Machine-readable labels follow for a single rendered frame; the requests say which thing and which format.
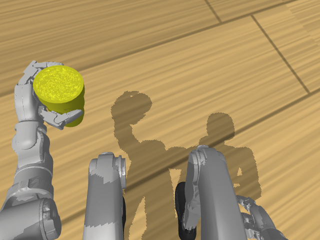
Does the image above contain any left robot arm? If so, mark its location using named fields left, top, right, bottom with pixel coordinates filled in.
left=0, top=120, right=62, bottom=240

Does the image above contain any cup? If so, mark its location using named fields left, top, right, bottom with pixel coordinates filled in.
left=33, top=65, right=85, bottom=127

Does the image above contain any right robot foot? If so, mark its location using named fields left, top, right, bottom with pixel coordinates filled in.
left=175, top=181, right=197, bottom=240

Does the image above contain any left robot hand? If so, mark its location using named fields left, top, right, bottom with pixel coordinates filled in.
left=14, top=60, right=83, bottom=130

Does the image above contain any right robot hand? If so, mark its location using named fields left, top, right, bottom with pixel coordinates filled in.
left=236, top=195, right=276, bottom=240

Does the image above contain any right robot arm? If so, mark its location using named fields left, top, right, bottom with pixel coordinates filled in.
left=259, top=228, right=288, bottom=240

